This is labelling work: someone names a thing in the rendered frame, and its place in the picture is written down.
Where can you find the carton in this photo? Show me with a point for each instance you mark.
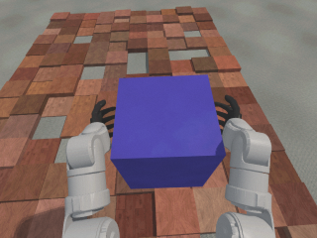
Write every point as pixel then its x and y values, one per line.
pixel 166 131

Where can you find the left robot hand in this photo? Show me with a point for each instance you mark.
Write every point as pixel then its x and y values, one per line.
pixel 97 115

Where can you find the left robot upper arm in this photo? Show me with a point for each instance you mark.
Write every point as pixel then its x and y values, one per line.
pixel 100 227

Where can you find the robot left forearm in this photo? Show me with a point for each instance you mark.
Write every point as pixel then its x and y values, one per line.
pixel 85 169

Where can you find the right robot upper arm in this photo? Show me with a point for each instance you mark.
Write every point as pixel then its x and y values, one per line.
pixel 241 225

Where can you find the right robot hand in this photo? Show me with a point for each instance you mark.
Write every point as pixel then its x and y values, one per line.
pixel 233 110

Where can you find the robot right forearm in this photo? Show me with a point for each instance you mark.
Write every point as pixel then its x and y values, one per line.
pixel 249 169

